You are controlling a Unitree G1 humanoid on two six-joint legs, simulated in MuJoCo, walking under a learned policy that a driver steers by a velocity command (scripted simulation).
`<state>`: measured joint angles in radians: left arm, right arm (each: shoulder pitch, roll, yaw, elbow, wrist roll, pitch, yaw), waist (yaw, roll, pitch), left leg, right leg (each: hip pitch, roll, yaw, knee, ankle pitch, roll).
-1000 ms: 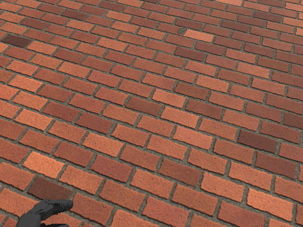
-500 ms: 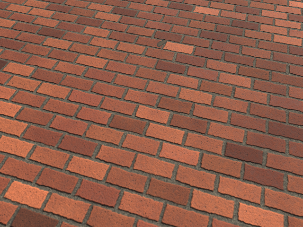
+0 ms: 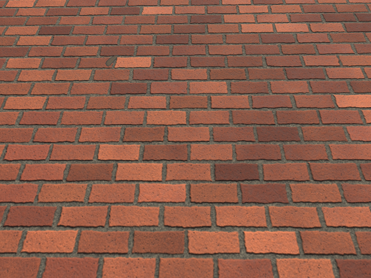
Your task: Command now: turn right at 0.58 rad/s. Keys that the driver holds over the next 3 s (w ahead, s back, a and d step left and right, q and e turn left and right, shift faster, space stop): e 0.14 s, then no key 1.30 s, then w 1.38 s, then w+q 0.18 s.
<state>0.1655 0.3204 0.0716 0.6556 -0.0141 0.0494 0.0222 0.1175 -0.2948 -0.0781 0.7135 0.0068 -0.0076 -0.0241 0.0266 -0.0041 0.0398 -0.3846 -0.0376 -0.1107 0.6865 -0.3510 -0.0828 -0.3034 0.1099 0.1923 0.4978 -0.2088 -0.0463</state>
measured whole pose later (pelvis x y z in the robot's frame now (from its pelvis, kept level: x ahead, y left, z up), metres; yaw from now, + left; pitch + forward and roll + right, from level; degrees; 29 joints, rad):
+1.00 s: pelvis +0.00 -0.03 +0.00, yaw -11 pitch -1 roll +0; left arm 0.20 0.25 0.03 0.84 0.01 0.02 0.01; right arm 0.21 -0.29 -0.03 0.94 -0.01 0.00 -0.04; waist -0.01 0.01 0.03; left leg -0.16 0.08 0.00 0.43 -0.25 -0.08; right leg -0.15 0.05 0.03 0.46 -0.28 -0.04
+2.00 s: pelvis +0.16 +0.01 +0.00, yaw -10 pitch +1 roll -1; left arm 0.04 0.26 0.05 0.90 -0.03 -0.08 -0.03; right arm 0.50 -0.18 -0.01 1.07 0.00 -0.08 -0.01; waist -0.09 -0.03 0.02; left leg 0.10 -0.02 0.04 0.17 -0.28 0.04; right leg -0.62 -0.08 -0.02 0.71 -0.05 -0.01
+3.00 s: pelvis +0.73 -0.06 +0.01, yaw -8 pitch +1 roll +0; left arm 0.08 0.28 0.06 0.91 0.00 -0.08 0.01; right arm 0.37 -0.23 -0.05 0.96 0.01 -0.09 0.01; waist -0.06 -0.04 0.02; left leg -0.10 -0.07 0.02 0.23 -0.16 0.07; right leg -0.64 -0.11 0.06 0.78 -0.07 0.00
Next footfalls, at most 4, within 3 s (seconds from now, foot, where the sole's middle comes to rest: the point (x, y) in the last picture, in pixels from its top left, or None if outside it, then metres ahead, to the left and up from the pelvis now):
0.06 left None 0.06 0.13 -0.78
0.44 right None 0.00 -0.13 -0.78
2.16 right None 0.42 -0.17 -0.78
2.68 left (199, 200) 0.76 0.01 -0.78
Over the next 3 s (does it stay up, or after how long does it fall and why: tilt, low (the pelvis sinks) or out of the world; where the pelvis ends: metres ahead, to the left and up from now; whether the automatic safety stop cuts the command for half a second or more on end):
stays up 0.73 -0.06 0.01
